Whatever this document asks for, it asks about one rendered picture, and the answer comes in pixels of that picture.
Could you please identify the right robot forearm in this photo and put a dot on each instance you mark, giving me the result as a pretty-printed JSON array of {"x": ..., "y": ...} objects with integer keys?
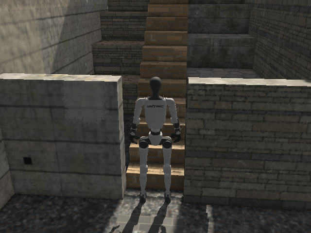
[{"x": 177, "y": 127}]

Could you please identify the right robot hand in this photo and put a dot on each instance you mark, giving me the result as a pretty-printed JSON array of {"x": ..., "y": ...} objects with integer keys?
[{"x": 174, "y": 135}]

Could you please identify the left robot upper arm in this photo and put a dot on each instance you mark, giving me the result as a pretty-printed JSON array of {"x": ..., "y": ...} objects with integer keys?
[{"x": 137, "y": 111}]

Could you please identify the left robot forearm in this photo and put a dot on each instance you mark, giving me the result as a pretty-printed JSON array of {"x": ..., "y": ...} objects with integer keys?
[{"x": 133, "y": 128}]

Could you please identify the humanoid robot head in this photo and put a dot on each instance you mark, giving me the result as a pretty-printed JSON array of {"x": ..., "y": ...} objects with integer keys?
[{"x": 155, "y": 85}]

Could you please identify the robot right shin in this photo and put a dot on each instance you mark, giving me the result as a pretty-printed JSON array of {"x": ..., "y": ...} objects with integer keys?
[{"x": 167, "y": 181}]

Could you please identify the left robot hand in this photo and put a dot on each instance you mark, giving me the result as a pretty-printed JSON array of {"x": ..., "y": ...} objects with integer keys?
[{"x": 136, "y": 136}]

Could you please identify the right robot upper arm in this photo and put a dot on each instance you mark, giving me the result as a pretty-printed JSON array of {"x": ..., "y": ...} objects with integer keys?
[{"x": 172, "y": 107}]

